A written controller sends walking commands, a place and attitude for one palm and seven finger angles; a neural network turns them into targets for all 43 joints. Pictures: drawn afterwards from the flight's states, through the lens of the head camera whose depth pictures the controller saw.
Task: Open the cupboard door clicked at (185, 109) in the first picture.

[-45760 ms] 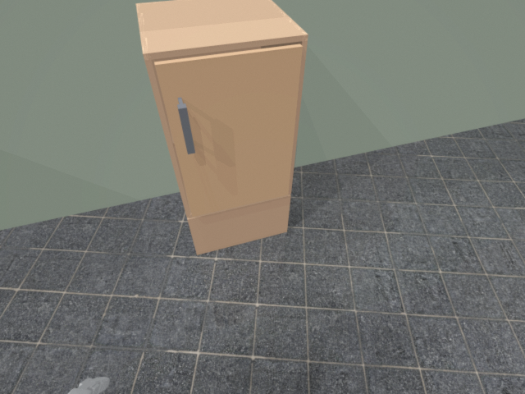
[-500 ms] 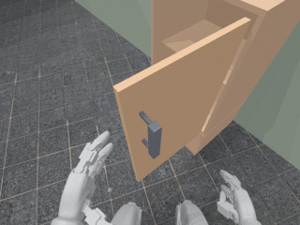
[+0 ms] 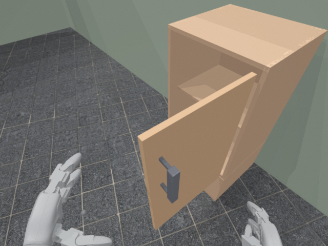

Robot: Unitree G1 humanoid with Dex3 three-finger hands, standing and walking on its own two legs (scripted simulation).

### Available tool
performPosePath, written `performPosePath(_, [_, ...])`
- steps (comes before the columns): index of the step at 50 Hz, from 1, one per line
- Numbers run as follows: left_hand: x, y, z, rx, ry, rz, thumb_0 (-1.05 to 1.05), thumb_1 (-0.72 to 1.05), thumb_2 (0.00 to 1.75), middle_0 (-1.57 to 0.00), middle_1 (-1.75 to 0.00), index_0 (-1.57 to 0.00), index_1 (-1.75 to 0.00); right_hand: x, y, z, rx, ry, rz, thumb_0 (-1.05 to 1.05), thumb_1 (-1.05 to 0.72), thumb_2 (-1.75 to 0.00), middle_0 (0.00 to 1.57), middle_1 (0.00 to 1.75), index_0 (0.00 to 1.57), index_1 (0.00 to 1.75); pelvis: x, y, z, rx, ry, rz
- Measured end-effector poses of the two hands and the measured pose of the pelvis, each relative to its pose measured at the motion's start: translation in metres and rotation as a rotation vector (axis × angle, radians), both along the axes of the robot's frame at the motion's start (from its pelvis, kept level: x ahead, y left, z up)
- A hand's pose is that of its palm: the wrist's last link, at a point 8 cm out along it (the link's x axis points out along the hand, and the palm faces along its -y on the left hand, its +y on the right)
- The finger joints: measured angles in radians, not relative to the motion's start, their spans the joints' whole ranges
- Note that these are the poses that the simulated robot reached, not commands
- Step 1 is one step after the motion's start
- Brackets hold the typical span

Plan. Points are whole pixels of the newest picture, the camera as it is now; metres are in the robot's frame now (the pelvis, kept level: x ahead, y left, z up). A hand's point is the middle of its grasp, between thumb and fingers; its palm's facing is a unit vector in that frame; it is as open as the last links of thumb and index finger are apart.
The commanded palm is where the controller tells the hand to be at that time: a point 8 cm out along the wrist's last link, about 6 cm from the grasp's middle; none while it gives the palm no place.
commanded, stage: draw the hand back to the body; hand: left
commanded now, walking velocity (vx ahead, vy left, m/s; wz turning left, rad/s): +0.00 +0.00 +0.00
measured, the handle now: (168, 180) +0.30 +0.02 +0.00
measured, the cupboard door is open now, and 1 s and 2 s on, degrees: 88 88 88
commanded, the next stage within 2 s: step back with the hand held close in 0.92 s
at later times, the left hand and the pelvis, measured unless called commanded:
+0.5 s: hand (22, 170) +0.19 +0.25 +0.20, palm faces +0.43 -0.80 -0.41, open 9.6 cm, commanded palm +0.14 +0.29 +0.22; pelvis +0.01 +0.00 +0.04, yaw -1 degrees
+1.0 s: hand (17, 165) +0.19 +0.25 +0.22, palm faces +0.46 -0.80 -0.40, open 7.4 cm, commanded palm +0.14 +0.28 +0.22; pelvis +0.00 -0.01 +0.05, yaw -1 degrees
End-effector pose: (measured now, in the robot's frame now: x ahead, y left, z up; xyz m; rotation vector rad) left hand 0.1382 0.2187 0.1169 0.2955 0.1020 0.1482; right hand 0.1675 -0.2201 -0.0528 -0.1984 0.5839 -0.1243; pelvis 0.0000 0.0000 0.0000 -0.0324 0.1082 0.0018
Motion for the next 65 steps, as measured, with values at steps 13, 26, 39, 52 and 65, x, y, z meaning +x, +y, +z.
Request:
performPosePath(13, [0.005,0.038,0.05,0.136,-0.092,0.156,0.0,0.11,0.57,-0.18,-0.3,-0.18,-0.3,0.006,0.011,0.015,0.006,0.013,0.044,0.01,-0.91,-0.89,0.2,0.3,0.2,0.3,0.007,0.0,0.027,0.01,-0.109,-0.002])
performPosePath(26, [0.008,0.066,0.107,0.224,-0.281,0.238,0.01,0.56,0.76,-0.2,-0.3,-0.2,-0.3,0.012,0.003,0.03,-0.009,0.01,0.057,0.01,-0.91,-0.89,0.2,0.3,0.2,0.3,0.005,-0.005,0.044,0.017,-0.183,-0.014])
performPosePath(39, [0.01,0.063,0.102,0.18,-0.265,0.241,0.01,0.85,0.89,-0.21,-0.3,-0.2,-0.3,0.002,-0.011,0.03,-0.022,0.059,0.044,0.01,-0.91,-0.89,0.2,0.3,0.2,0.3,0.0,-0.009,0.05,0.02,-0.206,-0.023])
performPosePath(52, [0.007,0.062,0.115,0.217,-0.305,0.245,0.02,0.89,0.9,-0.21,-0.3,-0.21,-0.3,0.0,-0.011,0.029,-0.007,0.058,0.044,0.01,-0.91,-0.89,0.2,0.3,0.2,0.3,-0.002,-0.013,0.052,0.02,-0.219,-0.025])
performPosePath(65, [0.015,0.061,0.109,0.29,-0.248,0.134,0.02,0.89,0.9,-0.21,-0.3,-0.21,-0.3,-0.023,-0.028,0.029,-0.047,0.129,-0.046,0.01,-0.91,-0.89,0.2,0.3,0.2,0.3,-0.02,-0.004,0.052,0.025,-0.128,-0.037])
